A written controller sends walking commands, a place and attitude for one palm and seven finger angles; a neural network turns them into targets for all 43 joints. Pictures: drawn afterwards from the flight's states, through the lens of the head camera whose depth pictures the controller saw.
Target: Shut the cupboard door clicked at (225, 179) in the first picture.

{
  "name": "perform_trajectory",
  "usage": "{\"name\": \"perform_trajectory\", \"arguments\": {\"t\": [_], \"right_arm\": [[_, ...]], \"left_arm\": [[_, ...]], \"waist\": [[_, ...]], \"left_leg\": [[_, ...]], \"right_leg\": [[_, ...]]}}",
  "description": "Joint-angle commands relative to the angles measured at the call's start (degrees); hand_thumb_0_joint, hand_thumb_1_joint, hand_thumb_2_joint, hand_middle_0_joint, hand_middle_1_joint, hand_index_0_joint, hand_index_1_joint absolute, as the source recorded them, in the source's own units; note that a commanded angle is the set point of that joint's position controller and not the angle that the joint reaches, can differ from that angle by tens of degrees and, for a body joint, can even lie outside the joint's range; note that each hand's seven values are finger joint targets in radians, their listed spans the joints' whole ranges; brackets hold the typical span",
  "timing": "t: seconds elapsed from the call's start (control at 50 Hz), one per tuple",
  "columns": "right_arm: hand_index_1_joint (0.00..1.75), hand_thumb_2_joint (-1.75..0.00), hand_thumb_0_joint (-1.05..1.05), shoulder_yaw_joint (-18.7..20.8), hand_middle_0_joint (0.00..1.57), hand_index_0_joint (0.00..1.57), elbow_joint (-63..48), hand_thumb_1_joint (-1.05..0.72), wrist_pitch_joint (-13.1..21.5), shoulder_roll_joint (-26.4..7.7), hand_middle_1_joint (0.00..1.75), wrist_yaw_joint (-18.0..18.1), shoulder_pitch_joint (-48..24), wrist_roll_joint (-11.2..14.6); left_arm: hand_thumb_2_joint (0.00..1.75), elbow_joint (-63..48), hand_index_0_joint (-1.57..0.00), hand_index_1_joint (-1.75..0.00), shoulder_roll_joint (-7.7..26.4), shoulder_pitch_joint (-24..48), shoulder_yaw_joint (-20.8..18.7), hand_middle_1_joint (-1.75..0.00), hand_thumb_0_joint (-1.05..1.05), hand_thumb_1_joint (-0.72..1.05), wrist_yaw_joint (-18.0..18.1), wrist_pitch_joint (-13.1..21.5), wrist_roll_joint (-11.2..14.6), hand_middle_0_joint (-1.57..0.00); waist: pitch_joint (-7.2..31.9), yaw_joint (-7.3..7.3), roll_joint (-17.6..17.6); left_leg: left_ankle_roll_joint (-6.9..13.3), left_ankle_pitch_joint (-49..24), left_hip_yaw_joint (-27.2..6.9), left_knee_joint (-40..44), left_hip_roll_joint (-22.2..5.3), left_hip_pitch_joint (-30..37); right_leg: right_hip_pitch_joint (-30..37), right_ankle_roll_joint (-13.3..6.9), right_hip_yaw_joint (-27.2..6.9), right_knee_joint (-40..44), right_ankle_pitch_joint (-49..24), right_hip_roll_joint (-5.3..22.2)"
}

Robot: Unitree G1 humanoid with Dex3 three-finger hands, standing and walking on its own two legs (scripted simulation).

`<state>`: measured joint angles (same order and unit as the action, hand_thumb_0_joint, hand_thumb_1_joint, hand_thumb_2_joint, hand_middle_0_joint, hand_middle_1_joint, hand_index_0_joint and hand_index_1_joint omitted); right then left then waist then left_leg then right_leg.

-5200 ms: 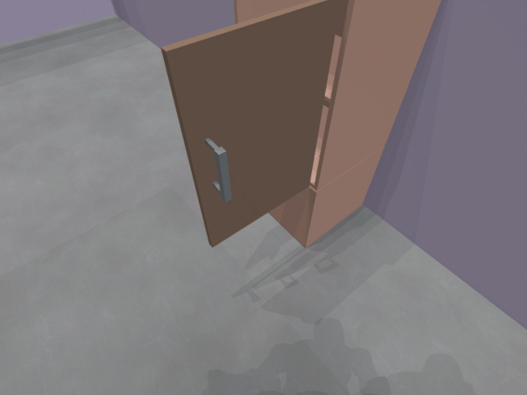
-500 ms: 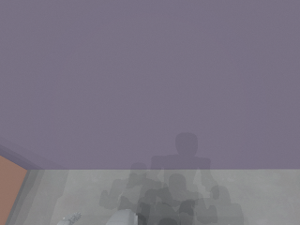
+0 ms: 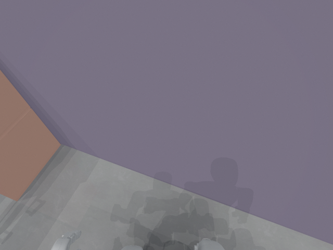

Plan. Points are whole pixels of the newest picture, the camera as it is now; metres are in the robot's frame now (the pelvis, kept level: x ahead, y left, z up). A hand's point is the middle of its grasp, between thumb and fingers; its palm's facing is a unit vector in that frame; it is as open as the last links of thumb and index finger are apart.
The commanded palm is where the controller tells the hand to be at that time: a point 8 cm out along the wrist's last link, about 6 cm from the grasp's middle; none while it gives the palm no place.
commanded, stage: turn to face it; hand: left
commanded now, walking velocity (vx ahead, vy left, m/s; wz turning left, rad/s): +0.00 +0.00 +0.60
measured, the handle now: out of the picture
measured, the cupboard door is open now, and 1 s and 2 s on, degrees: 89 89 89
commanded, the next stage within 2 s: take the last steps up to it in 1.82 s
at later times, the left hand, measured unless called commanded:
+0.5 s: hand out of the picture +0.01 +0.20 -0.19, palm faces +0.32 -0.92 -0.23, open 7.4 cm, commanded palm none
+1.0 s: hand out of the picture -0.03 +0.14 -0.16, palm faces +0.59 -0.78 -0.23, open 7.4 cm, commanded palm none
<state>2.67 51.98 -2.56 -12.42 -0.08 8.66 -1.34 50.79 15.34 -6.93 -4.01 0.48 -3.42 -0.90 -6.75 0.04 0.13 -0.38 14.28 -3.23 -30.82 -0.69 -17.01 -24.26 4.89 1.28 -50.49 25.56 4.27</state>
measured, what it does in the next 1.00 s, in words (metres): steps on the spot, turning left: right foot, then left foot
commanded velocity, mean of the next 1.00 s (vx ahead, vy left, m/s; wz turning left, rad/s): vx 0.00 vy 0.00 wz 0.60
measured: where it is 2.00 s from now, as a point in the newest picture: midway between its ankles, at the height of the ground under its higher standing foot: outside the picture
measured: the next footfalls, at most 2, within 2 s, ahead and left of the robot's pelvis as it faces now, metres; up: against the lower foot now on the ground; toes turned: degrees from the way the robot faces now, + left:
right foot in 0.08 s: +0.06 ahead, -0.16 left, +0.00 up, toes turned +0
left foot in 0.40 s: +0.01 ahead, +0.10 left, +0.00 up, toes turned +20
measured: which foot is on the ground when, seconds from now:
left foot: down 0.00-0.08, up 0.10-0.38, down 0.40-0.72, up 0.74-1.00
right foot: up 0.00-0.06, down 0.08-0.40, up 0.42-0.72, down 0.74-1.00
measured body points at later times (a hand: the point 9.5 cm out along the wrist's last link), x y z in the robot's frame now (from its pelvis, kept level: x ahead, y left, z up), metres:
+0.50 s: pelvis +0.01 -0.02 -0.01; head +0.05 +0.02 +0.44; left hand -0.01 +0.25 -0.17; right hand +0.18 -0.24 -0.14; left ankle -0.03 +0.09 -0.74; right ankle +0.02 -0.17 -0.68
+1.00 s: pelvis +0.03 -0.06 +0.00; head +0.06 -0.02 +0.45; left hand -0.06 +0.18 -0.14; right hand +0.26 -0.21 -0.14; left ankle -0.05 +0.04 -0.70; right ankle +0.08 -0.17 -0.74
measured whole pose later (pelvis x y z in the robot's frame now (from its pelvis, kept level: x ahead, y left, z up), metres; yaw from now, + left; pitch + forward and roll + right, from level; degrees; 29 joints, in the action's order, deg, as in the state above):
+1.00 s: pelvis +0.03 -0.06 +0.00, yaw +37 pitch +0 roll +2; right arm 4.1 52.6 -4.4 -14.1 -1.6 7.5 -0.5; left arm 50.6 11.5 -11.8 -2.0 0.9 -0.9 -1.8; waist -6.3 0.3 2.2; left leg -3.8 26.1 4.2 -46.4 -1.0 -21.3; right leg -12.2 1.4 11.1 -30.4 17.4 8.3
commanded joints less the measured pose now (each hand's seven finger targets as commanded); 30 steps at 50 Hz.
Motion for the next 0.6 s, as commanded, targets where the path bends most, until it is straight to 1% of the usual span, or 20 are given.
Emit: {"name": "perform_trajectory", "arguments": {"t": [0.0,0.02,0.04,0.06,0.08,0.1,0.14,0.18,0.22,0.26,0.28,0.32,0.34,0.36,0.38,0.4,0.42,0.44,0.48,0.58], "right_arm": [[0.30,-0.90,0.00,4.34,0.20,0.20,-4.49,-0.90,0.30,-13.55,0.30,0.49,-1.90,-0.13],[0.30,-0.90,0.00,4.27,0.20,0.20,-5.08,-0.90,0.17,-12.50,0.30,0.39,-2.97,0.25],[0.30,-0.90,0.00,3.91,0.20,0.20,-6.00,-0.90,0.16,-9.17,0.30,0.04,-2.84,0.80],[0.30,-0.90,0.00,3.44,0.20,0.20,-7.40,-0.90,0.17,-5.92,0.30,-0.19,-3.03,0.87],[0.30,-0.90,0.00,4.03,0.20,0.20,-7.20,-0.90,-0.31,-8.49,0.30,-0.52,-2.96,0.52],[0.30,-0.90,0.00,3.80,0.20,0.20,-6.62,-0.90,-0.64,-7.38,0.30,-1.05,-0.62,0.33],[0.30,-0.90,0.00,3.87,0.20,0.20,-3.95,-0.90,-1.41,-7.03,0.30,-1.43,-0.20,0.07],[0.30,-0.90,0.00,3.14,0.20,0.20,-4.28,-0.90,-1.18,-5.58,0.30,-1.80,-0.64,0.43],[0.30,-0.90,0.00,2.37,0.20,0.20,-4.84,-0.90,-0.61,-4.47,0.30,-1.84,-3.24,0.63],[0.30,-0.90,0.00,1.82,0.20,0.20,-5.10,-0.90,0.06,-3.92,0.30,-1.80,-3.82,0.80],[0.30,-0.90,0.00,1.82,0.20,0.20,-4.94,-0.90,0.34,-4.05,0.30,-1.78,-3.39,0.85],[0.30,-0.90,0.00,2.03,0.20,0.20,-4.06,-0.90,0.63,-5.35,0.30,-1.60,0.47,0.71],[0.30,-0.90,0.00,2.65,0.20,0.20,-3.20,-0.90,0.98,-7.68,0.30,-1.48,3.76,0.63],[0.30,-0.90,0.00,4.11,0.20,0.20,-2.89,-0.90,1.55,-13.92,0.30,-1.03,7.68,0.09],[0.30,-0.90,0.00,4.95,0.20,0.20,-1.89,-0.90,1.13,-17.11,0.30,-0.41,11.46,0.17],[0.30,-0.90,0.00,4.79,0.20,0.20,-1.08,-0.90,0.92,-17.35,0.30,0.03,12.09,-0.21],[0.30,-0.90,0.00,4.39,0.20,0.20,-1.73,-0.90,1.26,-15.35,0.30,0.56,9.82,-0.32],[0.30,-0.90,0.00,4.13,0.20,0.20,-2.19,-0.90,1.44,-14.39,0.30,1.07,7.07,-0.31],[0.30,-0.90,0.00,3.38,0.20,0.20,-2.78,-0.90,1.63,-12.67,0.30,1.30,3.56,-0.11],[0.30,-0.90,0.00,3.82,0.20,0.20,-2.81,-0.90,1.15,-13.18,0.30,1.05,2.32,-0.32]], "left_arm": [[0.90,-3.23,-0.20,-0.30,3.73,-4.78,-0.87,-0.30,0.00,0.90,0.18,1.97,0.49,-0.20],[0.90,-2.77,-0.20,-0.30,4.88,-7.35,-1.27,-0.30,0.00,0.90,0.44,2.35,0.44,-0.20],[0.90,-2.62,-0.20,-0.30,8.84,-9.53,-2.15,-0.30,0.00,0.90,0.96,3.09,-0.30,-0.20],[0.90,-3.12,-0.20,-0.30,13.58,-9.38,-2.92,-0.30,0.00,0.90,1.29,3.28,-0.96,-0.20],[0.90,-4.05,-0.20,-0.30,12.80,-7.19,-2.36,-0.30,0.00,0.90,1.51,3.06,-0.49,-0.20],[0.90,-5.32,-0.20,-0.30,10.72,-3.17,-1.79,-0.30,0.00,0.90,1.39,2.98,-0.65,-0.20],[0.90,-6.29,-0.20,-0.30,7.12,0.90,-0.90,-0.30,0.00,0.90,1.33,2.90,-0.36,-0.20],[0.90,-6.09,-0.20,-0.30,6.62,-0.21,-0.79,-0.30,0.00,0.90,1.33,3.17,-0.55,-0.20],[0.90,-5.07,-0.20,-0.30,7.71,-4.13,-1.24,-0.30,0.00,0.90,1.40,3.56,-0.62,-0.20],[0.90,-3.68,-0.20,-0.30,9.39,-6.96,-1.82,-0.30,0.00,0.90,1.36,3.67,-0.72,-0.20],[0.90,-3.06,-0.20,-0.30,9.57,-7.64,-1.91,-0.30,0.00,0.90,1.23,3.67,-0.70,-0.20],[0.90,-3.07,-0.20,-0.30,10.08,-6.66,-2.22,-0.30,0.00,0.90,0.88,3.38,-0.09,-0.20],[0.90,-3.48,-0.20,-0.30,9.29,-5.55,-2.11,-0.30,0.00,0.90,0.65,3.17,0.39,-0.20],[0.90,-5.33,-0.20,-0.30,5.57,-5.54,-1.61,-0.30,0.00,0.90,0.34,2.74,0.83,-0.20],[0.90,-7.44,-0.20,-0.30,3.46,-0.41,-0.09,-0.30,0.00,0.90,0.54,2.28,0.54,-0.20],[0.90,-8.02,-0.20,-0.30,4.60,1.89,-0.37,-0.30,0.00,0.90,0.76,1.83,0.30,-0.20],[0.90,-7.30,-0.20,-0.30,4.35,3.11,-0.60,-0.30,0.00,0.90,0.75,1.52,0.06,-0.20],[0.90,-5.83,-0.20,-0.30,3.90,2.64,-0.77,-0.30,0.00,0.90,0.69,1.42,0.04,-0.20],[0.90,-4.58,-0.20,-0.30,3.90,0.75,-0.75,-0.30,0.00,0.90,0.23,1.27,0.17,-0.20],[0.90,-4.13,-0.20,-0.30,3.24,0.65,-0.40,-0.30,0.00,0.90,0.06,1.39,0.48,-0.20]], "waist": [[9.12,-0.86,-10.24],[9.08,-2.52,-6.96],[9.41,-3.73,4.57],[8.27,-4.16,21.03],[7.51,-3.33,16.61],[6.35,-0.64,13.10],[4.33,1.45,15.59],[5.30,0.99,14.61],[7.43,-1.22,11.02],[9.92,-2.52,10.41],[10.55,-2.62,10.18],[11.24,-0.38,9.06],[12.69,1.81,4.39],[15.33,3.73,-12.28],[13.96,5.83,-17.19],[13.04,6.05,-11.58],[11.07,5.16,-8.88],[10.40,3.81,-12.05],[8.66,1.86,-11.54],[9.55,1.58,-9.46]], "left_leg": [[6.98,-13.58,-12.44,6.33,-9.72,-1.75],[5.10,-8.68,-11.87,3.34,-7.58,-6.26],[1.43,2.60,-6.75,-5.90,-1.76,-13.65],[-2.27,20.30,2.63,-22.06,4.89,-18.45],[-1.36,21.08,-0.29,-33.30,1.11,-15.44],[-1.07,17.02,-0.08,-37.54,0.40,-13.92],[-2.54,11.66,1.98,-40.82,-1.49,-14.63],[-3.48,11.87,4.73,-32.29,-1.64,-12.73],[-3.94,13.30,7.10,-21.30,-1.27,-11.04],[-3.58,13.31,8.66,-13.00,-0.53,-8.53],[-3.30,11.95,9.51,-8.58,0.16,-6.86],[-2.50,1.92,9.83,1.10,0.88,1.20],[-1.30,-7.32,7.04,6.26,-1.25,9.26],[5.12,-25.18,-12.09,8.25,-15.48,19.32],[12.27,-42.48,-20.51,8.56,-23.63,19.97],[14.55,-36.72,-18.47,7.90,-24.07,16.67],[13.31,-30.59,-17.42,9.55,-20.66,13.50],[11.66,-30.00,-15.22,8.91,-17.50,12.12],[9.13,-29.04,-10.26,8.57,-13.89,9.69],[8.88,-22.98,-10.66,8.20,-11.86,7.57]], "right_leg": [[12.39,-0.71,2.45,14.68,-6.04,-3.67],[18.50,-0.95,1.90,22.64,-10.83,-2.65],[24.44,-3.46,-8.27,32.88,-8.42,7.32],[21.74,-10.28,-23.02,38.00,-11.33,22.61],[13.95,-13.53,-20.63,37.83,-11.44,24.86],[9.03,-13.44,-14.99,37.35,-7.02,21.05],[9.07,-10.66,-6.08,34.73,-14.02,14.58],[12.37,-10.18,-0.57,32.52,-24.00,13.80],[18.89,-10.78,0.58,28.79,-34.78,14.69],[22.95,-11.31,0.49,24.93,-41.07,16.28],[24.01,-10.65,1.13,22.83,-42.99,16.33],[19.51,-7.31,4.45,17.86,-39.75,15.08],[13.51,-4.63,6.48,11.97,-34.58,13.96],[-1.30,-0.08,9.40,-0.22,-9.33,6.62],[-9.57,1.18,4.97,-9.97,13.08,2.82],[-9.36,0.11,0.25,-14.85,11.27,3.44],[-10.67,0.04,-0.17,-16.14,7.32,3.34],[-10.49,0.30,-1.10,-16.58,4.06,3.24],[-7.99,0.40,-1.20,-14.32,0.01,2.35],[-0.10,-0.02,0.59,0.50,0.57,-0.85]]}}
